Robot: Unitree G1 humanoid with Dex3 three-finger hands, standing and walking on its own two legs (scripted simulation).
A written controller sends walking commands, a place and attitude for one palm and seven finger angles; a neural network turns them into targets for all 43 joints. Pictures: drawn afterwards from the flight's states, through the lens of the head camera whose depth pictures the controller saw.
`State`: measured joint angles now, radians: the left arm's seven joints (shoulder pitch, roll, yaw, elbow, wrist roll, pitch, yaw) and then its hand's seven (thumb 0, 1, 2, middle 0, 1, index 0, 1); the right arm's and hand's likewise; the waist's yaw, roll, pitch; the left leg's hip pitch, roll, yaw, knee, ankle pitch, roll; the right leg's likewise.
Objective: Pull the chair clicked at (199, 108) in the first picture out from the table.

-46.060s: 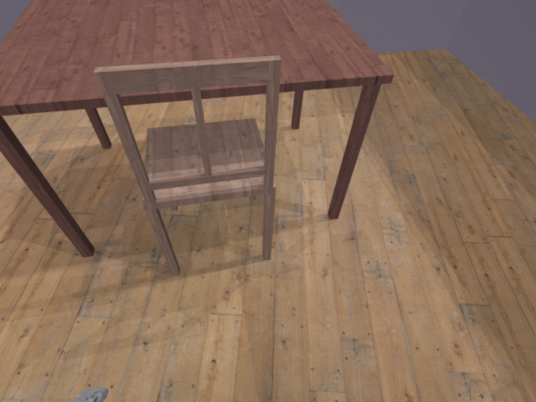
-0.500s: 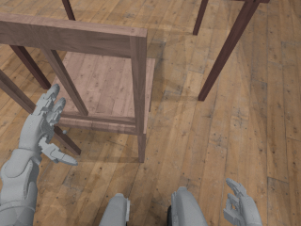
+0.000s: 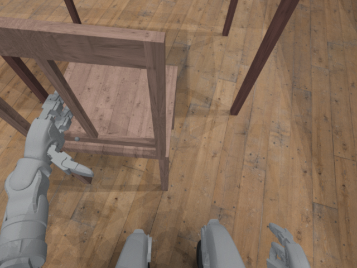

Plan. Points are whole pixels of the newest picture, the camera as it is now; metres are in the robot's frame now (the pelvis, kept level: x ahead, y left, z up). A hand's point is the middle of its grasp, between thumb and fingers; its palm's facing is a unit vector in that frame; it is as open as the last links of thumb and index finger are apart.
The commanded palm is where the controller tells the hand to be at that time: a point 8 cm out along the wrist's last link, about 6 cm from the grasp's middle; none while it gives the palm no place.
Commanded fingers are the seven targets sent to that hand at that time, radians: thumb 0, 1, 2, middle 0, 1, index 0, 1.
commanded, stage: push the fingers through the gap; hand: left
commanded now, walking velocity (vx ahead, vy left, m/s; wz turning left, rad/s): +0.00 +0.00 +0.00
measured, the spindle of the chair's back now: (74, 106) +0.45 +0.23 +0.04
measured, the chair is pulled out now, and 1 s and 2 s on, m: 0.30 0.30 0.30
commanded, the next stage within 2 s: hook a spindle and tug to test in 0.84 s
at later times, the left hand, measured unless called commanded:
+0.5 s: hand (82, 122) +0.42 +0.21 +0.03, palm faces -0.10 -0.99 -0.06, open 16.9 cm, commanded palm +0.40 +0.26 +0.03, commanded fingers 0.00 -0.50 0.30 -0.06 -0.08 -0.06 -0.08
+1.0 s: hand (82, 121) +0.42 +0.21 +0.03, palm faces -0.12 -0.99 -0.06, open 16.9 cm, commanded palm +0.41 +0.26 +0.03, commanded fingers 0.00 -0.50 0.30 -0.13 -0.30 -0.13 -0.30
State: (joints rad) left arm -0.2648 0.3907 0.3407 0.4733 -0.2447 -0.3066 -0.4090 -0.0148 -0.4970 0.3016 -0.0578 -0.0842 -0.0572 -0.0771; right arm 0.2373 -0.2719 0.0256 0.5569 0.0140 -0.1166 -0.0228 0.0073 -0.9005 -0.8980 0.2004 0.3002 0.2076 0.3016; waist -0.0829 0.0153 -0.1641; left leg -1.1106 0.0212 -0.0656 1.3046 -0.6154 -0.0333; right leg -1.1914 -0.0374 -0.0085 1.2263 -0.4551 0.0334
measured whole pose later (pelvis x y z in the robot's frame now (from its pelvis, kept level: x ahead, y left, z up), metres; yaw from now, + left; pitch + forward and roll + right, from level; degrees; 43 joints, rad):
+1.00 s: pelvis +0.00 +0.01 +0.00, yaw -1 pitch +26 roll -2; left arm -0.49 0.43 0.36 0.70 -0.19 -0.34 -0.40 -0.01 -0.50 0.30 -0.06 -0.09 -0.06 -0.08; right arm 0.24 -0.27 0.03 0.57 0.00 -0.04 -0.01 0.01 -0.90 -0.90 0.20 0.30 0.21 0.30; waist -0.11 0.01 -0.16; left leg -1.16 0.02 -0.06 1.32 -0.61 -0.02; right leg -1.24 -0.04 0.00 1.23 -0.44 0.04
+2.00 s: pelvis +0.01 +0.01 +0.00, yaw -1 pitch +26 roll -2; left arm -0.40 0.41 0.37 0.62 -0.20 -0.34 -0.37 0.01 0.74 0.81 -0.46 -1.45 -0.45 -1.45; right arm 0.24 -0.26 0.03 0.55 0.01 -0.03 0.00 0.01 -0.90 -0.90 0.20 0.30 0.21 0.30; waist -0.12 0.01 -0.17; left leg -1.13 0.03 -0.05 1.30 -0.62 -0.02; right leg -1.21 -0.03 0.01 1.21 -0.45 0.05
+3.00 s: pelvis +0.01 +0.02 +0.10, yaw -4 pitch +9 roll -1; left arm -0.29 0.26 0.17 0.81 -0.08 -0.22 0.08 0.02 0.76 0.79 -0.28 -1.07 -0.49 -1.45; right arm 0.27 -0.23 0.00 0.60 0.05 0.13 -0.11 0.00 -0.90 -0.90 0.20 0.30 0.21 0.30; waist -0.09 -0.04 -0.01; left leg -0.49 0.04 0.03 0.72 -0.39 -0.01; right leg -0.59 -0.03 0.00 0.64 -0.20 0.03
